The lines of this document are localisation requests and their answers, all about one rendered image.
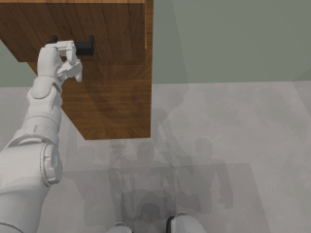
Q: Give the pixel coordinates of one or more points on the left robot upper arm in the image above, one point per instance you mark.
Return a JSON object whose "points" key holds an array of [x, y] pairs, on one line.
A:
{"points": [[26, 175]]}

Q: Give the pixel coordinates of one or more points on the robot left hand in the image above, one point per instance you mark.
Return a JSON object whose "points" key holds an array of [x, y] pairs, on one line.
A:
{"points": [[49, 62]]}

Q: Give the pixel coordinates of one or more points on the right robot shin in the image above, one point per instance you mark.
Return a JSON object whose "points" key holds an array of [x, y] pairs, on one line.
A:
{"points": [[181, 214]]}

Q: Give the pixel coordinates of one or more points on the robot left forearm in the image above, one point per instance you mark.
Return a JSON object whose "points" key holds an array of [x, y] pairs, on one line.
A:
{"points": [[43, 118]]}

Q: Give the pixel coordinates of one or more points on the robot shin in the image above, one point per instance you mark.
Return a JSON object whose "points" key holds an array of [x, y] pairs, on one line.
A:
{"points": [[119, 224], [181, 214]]}

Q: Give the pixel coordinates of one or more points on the drawer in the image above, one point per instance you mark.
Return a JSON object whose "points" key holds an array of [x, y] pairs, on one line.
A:
{"points": [[117, 26]]}

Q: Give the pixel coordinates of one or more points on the cabinet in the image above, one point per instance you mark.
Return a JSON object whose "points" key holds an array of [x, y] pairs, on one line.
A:
{"points": [[114, 98]]}

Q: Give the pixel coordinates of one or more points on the handle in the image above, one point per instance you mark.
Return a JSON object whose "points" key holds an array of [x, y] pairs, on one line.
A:
{"points": [[82, 48]]}

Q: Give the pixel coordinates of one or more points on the left robot shin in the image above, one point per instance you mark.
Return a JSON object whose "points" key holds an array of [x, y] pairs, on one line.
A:
{"points": [[119, 224]]}

